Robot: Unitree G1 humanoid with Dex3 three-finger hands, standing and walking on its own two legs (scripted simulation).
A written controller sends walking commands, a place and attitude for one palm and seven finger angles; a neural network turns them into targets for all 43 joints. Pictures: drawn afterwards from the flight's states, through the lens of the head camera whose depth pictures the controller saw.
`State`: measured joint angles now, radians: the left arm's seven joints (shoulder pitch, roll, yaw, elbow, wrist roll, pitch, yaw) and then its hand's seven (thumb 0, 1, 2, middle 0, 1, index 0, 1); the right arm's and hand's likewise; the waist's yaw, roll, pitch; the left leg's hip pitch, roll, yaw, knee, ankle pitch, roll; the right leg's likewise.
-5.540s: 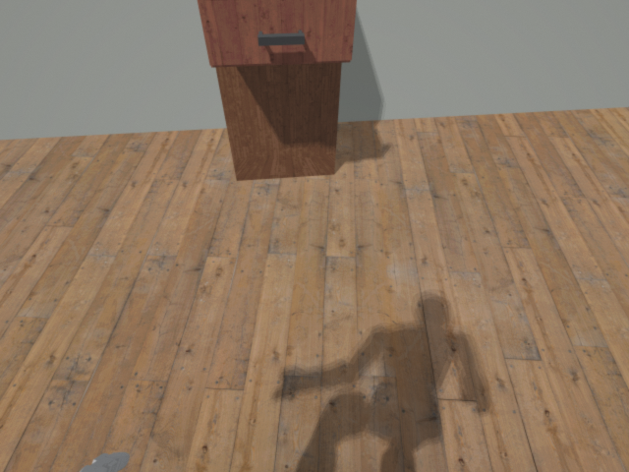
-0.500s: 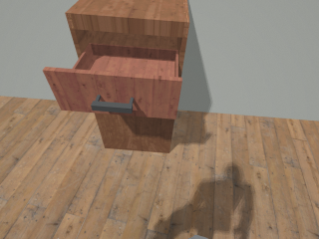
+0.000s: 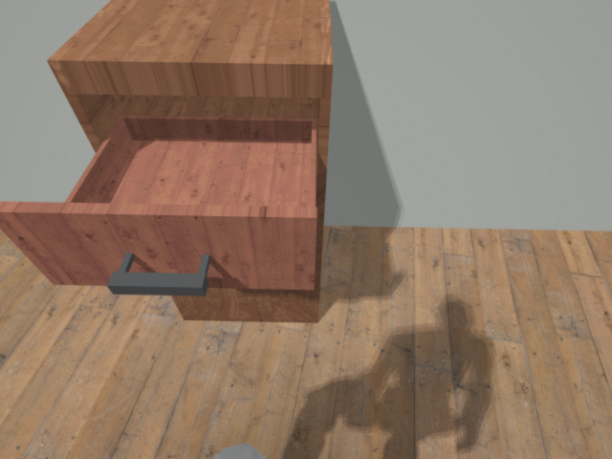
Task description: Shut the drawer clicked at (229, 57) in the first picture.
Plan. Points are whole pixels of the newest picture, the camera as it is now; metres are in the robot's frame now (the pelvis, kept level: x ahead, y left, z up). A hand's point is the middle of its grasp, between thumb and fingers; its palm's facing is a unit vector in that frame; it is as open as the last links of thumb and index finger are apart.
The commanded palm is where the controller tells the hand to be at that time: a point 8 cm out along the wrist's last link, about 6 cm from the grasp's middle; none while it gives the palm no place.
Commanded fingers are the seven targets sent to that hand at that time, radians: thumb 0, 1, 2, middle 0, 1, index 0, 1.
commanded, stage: come to a stop and stand still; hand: left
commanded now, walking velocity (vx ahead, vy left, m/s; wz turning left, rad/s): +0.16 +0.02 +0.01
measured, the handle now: (163, 271) +0.36 +0.23 +0.03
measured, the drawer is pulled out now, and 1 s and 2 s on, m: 0.30 0.30 0.30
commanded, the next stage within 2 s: look again from close up in 1.08 s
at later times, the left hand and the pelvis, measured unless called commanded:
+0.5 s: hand out of the picture +0.07 +0.21 -0.18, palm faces +0.02 -0.98 -0.22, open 7.3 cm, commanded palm none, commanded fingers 0.00 0.90 0.90 -0.20 -0.30 -0.20 -0.30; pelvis +0.04 +0.02 +0.00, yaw -2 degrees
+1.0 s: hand out of the picture +0.05 +0.13 -0.17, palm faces +0.01 -0.98 -0.21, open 7.2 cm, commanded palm none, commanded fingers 0.00 0.90 0.90 -0.20 -0.30 -0.20 -0.30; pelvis +0.02 -0.04 +0.00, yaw -2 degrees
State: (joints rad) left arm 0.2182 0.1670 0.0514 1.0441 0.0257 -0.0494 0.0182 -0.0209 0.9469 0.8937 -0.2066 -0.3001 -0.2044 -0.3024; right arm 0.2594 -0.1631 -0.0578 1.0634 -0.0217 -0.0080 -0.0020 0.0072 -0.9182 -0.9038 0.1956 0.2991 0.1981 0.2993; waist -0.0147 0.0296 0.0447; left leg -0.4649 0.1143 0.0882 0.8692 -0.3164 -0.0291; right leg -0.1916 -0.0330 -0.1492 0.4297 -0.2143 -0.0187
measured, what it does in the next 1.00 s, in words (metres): steps on the spot: left foot, then right foot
